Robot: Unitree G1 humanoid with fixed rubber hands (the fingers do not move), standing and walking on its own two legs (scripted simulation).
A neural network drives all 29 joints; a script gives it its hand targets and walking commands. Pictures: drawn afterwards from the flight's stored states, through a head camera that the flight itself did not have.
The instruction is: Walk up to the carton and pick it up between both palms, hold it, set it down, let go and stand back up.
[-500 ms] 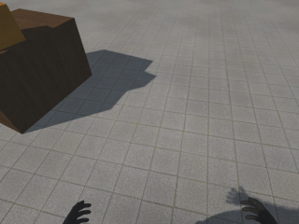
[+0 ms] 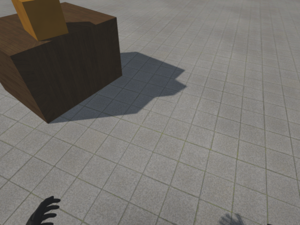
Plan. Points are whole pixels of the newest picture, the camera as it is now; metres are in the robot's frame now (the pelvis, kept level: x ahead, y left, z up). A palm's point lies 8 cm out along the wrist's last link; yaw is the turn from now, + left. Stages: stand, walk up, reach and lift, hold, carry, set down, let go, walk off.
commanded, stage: walk up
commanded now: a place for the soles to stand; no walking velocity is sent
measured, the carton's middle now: (40, 14) +1.50 +0.79 +0.03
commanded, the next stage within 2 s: none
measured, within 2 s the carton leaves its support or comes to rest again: neither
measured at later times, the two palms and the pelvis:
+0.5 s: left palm (14, 180) +0.27 +0.39 -0.01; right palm (223, 158) +0.36 -0.23 -0.06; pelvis +0.19 +0.05 +0.02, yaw +6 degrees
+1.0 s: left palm (28, 141) +0.42 +0.43 -0.04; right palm (192, 123) +0.54 -0.17 -0.10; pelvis +0.38 +0.09 +0.00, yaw +15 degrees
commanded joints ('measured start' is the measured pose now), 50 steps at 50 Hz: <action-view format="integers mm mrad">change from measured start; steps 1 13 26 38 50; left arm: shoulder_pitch -143 114 -83 -77 128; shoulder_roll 214 249 322 191 261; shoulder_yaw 42 77 82 13 67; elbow -71 5 -62 -98 4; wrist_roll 19 23 19 23 36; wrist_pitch -76 -86 -36 -75 -88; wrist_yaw -14 41 -1 -10 34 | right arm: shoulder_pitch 31 -85 86 95 4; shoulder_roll -302 -195 -175 -258 -178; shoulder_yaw -136 -94 -127 -121 -93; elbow -17 0 40 -9 44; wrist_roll -6 8 -1 -3 10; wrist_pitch -43 -13 -17 -74 -29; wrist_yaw -45 -45 -14 -103 -82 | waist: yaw -22 118 -67 -16 95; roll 244 -65 -79 246 -24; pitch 11 -61 -64 -53 32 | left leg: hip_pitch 269 -540 144 229 -462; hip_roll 238 10 -6 229 15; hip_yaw -669 -66 222 -609 -99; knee -562 397 -258 -401 454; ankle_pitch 198 55 213 471 142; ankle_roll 277 -9 16 318 -18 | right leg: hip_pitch -331 569 226 -335 303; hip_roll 49 -300 -151 8 -293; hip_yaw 125 381 -130 182 450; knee -133 -818 -429 -74 -929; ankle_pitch -43 451 789 -140 65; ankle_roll -51 8 -152 -62 98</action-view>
